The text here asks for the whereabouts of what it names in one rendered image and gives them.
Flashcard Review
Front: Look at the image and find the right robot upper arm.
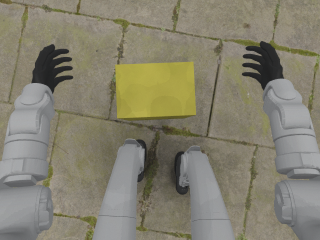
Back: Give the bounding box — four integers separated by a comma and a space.
274, 179, 320, 240

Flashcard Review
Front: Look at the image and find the left robot upper arm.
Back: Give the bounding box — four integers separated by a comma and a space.
0, 185, 54, 240

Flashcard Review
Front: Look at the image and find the right robot hand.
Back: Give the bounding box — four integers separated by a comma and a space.
242, 41, 284, 90

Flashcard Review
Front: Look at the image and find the carton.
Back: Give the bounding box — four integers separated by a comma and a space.
115, 62, 196, 121

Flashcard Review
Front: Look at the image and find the left robot hand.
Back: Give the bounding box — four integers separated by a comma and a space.
31, 44, 73, 94

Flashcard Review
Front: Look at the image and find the right robot forearm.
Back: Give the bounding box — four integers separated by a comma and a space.
262, 78, 320, 181

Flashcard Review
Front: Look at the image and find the right robot thigh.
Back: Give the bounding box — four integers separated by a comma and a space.
181, 151, 235, 240

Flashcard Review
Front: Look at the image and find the left robot forearm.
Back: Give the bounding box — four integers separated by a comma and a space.
0, 83, 55, 189

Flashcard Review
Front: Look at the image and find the robot right foot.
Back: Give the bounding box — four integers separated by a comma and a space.
174, 151, 189, 195

